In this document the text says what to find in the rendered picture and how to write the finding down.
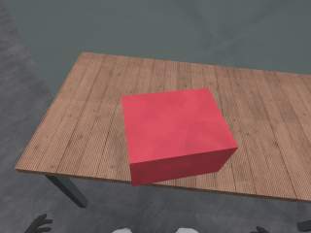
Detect left robot hand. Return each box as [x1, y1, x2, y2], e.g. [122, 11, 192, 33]
[24, 214, 53, 233]

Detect carton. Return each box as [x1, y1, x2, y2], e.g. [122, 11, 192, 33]
[121, 87, 239, 186]

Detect table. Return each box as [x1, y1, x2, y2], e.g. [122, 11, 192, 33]
[15, 51, 311, 232]

